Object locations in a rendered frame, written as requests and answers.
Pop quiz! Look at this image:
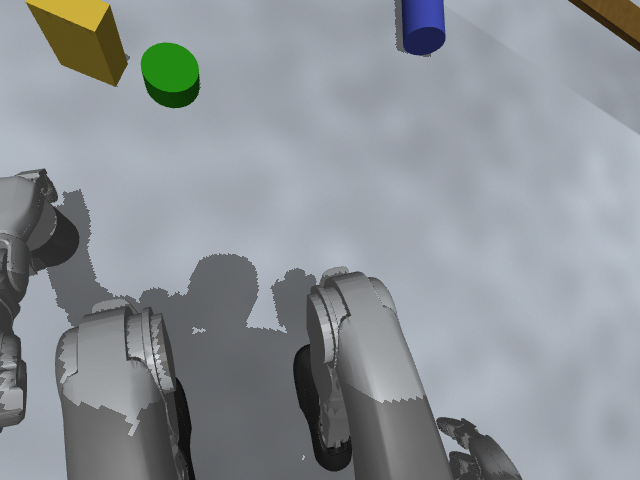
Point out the left robot arm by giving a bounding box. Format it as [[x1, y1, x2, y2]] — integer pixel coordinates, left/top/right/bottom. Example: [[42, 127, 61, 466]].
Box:
[[0, 233, 30, 433]]

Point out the left robot foot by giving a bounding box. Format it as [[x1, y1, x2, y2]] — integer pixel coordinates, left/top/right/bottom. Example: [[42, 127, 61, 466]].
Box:
[[173, 378, 196, 480]]

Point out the left robot hand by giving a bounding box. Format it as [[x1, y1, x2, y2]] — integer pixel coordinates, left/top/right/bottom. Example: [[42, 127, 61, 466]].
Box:
[[0, 168, 58, 276]]

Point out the right robot foot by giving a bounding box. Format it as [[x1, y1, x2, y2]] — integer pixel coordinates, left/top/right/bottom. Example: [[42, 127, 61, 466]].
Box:
[[293, 344, 352, 472]]

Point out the right robot hand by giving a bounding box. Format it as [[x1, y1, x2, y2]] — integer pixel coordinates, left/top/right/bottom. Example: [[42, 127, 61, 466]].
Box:
[[436, 417, 523, 480]]

